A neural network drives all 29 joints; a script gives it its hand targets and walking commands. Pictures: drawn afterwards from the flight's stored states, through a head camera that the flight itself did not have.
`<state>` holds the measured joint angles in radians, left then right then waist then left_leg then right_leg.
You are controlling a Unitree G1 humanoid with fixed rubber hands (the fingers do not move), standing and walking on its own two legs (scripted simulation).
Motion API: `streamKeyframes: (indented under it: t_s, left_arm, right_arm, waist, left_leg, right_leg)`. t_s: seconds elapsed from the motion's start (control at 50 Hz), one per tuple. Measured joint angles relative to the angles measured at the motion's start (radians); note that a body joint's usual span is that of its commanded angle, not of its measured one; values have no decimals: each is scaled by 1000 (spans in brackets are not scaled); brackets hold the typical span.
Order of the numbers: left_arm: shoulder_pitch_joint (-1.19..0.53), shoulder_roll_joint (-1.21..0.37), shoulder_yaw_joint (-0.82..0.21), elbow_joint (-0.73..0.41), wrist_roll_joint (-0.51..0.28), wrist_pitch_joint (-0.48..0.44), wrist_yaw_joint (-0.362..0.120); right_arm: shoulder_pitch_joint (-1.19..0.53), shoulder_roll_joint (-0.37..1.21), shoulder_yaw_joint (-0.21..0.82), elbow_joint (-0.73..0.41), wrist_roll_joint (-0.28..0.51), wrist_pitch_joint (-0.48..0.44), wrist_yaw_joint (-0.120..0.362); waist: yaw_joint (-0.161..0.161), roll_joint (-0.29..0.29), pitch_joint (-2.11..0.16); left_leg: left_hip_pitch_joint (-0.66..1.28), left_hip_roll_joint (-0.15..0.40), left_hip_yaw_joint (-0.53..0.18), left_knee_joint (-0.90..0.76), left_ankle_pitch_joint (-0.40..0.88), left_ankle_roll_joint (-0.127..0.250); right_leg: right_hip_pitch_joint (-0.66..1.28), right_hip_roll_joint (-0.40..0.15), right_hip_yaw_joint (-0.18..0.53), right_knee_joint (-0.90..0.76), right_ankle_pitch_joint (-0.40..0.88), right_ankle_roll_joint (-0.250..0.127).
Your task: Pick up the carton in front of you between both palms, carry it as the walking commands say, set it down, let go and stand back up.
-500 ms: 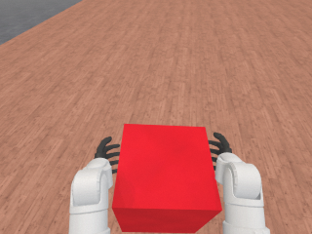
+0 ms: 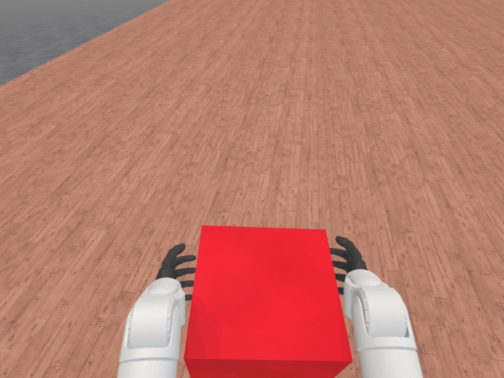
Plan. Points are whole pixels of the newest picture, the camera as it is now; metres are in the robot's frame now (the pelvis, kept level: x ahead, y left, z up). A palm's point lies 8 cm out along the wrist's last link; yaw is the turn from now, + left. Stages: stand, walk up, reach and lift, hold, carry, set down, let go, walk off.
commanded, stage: carry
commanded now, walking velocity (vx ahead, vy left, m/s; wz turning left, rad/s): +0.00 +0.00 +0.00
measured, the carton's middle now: (259, 315) +0.27 +0.00 -0.04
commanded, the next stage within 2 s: none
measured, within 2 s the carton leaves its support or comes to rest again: neither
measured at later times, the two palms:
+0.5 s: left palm (164, 304) +0.25 +0.15 +0.05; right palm (358, 295) +0.25 -0.15 +0.05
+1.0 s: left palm (190, 261) +0.32 +0.12 +0.05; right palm (362, 254) +0.33 -0.18 +0.05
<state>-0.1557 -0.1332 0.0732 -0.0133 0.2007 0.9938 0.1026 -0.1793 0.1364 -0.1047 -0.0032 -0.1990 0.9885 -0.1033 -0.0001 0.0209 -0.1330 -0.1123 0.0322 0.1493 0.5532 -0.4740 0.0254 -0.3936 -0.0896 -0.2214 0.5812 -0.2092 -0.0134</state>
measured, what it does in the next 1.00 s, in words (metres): lifts its left foot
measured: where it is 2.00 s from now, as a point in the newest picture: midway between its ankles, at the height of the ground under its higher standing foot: outside the picture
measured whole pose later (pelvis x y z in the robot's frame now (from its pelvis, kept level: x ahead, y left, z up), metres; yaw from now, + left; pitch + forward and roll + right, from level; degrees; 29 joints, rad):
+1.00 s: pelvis +0.04 -0.03 +0.01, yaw +2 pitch +2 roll -1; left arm -0.23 -0.15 0.15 0.20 0.24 0.72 0.04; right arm -0.21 0.14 -0.18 0.16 -0.25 0.73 -0.05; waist 0.01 0.03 -0.09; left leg -0.25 0.06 0.09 0.87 -0.49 0.01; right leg -0.29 -0.05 -0.24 0.48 -0.22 -0.06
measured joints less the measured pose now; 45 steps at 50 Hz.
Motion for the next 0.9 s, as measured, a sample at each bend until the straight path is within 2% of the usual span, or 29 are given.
streamKeyframes:
  t_s: [0.1,0.2,0.28,0.36,0.5,0.68,0.78,0.84,0.9]
  left_arm:
    - [10,1,16,52,21,-78,-34]
    - [-22,-3,55,167,49,-172,-64]
    - [-64,-10,97,261,71,-249,-77]
    - [-91,-16,122,294,78,-298,-77]
    - [-73,-12,104,234,52,-285,-66]
    - [-44,-7,86,216,43,-259,-65]
    - [-14,-2,82,212,38,-258,-68]
    - [-19,-2,89,205,36,-260,-66]
    - [-39,-5,97,193,37,-264,-63]
  right_arm:
    - [8,-1,-9,54,-26,-81,46]
    - [-23,4,-48,169,-61,-178,76]
    - [-66,12,-92,262,-86,-254,87]
    - [-93,18,-117,292,-92,-301,85]
    - [-71,13,-91,226,-59,-283,74]
    - [-42,7,-68,207,-52,-256,71]
    - [-19,3,-46,205,-48,-248,72]
    - [-21,4,-35,195,-48,-248,68]
    - [-34,6,-32,176,-50,-249,60]
  waist:
    - [-1,-4,4]
    - [2,-7,5]
    - [2,-10,12]
    - [1,-11,25]
    - [-2,-9,29]
    - [-1,-7,27]
    - [-3,6,14]
    - [-8,14,15]
    - [-10,25,26]
  left_leg:
    - [-6,-6,2,0,15,4]
    - [-13,-12,5,-2,30,9]
    - [-21,-17,7,-3,43,12]
    - [-32,-20,8,0,51,14]
    - [-51,-21,6,10,55,16]
    - [-49,-23,6,11,54,17]
    - [16,-19,7,-69,69,20]
    - [62,-15,6,-142,92,6]
    - [83,6,-1,-150,75,-16]
  right_leg:
    - [1,-4,2,-17,24,-2]
    - [2,-7,5,-35,49,-4]
    - [0,-10,7,-49,68,-6]
    - [-6,-13,8,-58,83,-8]
    - [-17,-15,6,-61,92,-10]
    - [-16,-17,7,-60,93,-9]
    - [-8,-9,18,17,-80,27]
    - [-7,-1,35,62,-127,33]
    - [38,25,18,-36,-97,19]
